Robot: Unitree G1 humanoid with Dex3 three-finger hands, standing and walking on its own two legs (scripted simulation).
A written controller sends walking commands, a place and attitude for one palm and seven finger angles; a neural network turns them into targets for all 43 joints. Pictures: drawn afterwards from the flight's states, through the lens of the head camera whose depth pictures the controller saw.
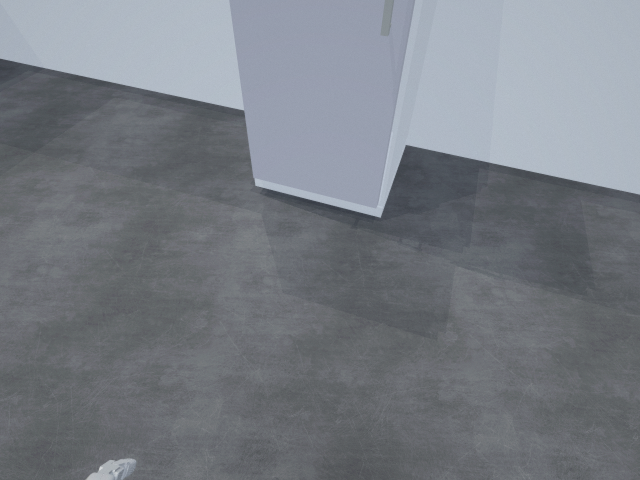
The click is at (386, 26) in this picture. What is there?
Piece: fridge door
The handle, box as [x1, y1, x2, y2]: [380, 0, 393, 35]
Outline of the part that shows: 393,0 385,0 380,34 387,35 389,32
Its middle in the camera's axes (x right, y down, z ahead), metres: +0.20 -0.73 +0.99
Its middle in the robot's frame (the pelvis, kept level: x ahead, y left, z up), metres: +1.27 -0.12 +0.24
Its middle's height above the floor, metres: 1.01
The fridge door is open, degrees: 0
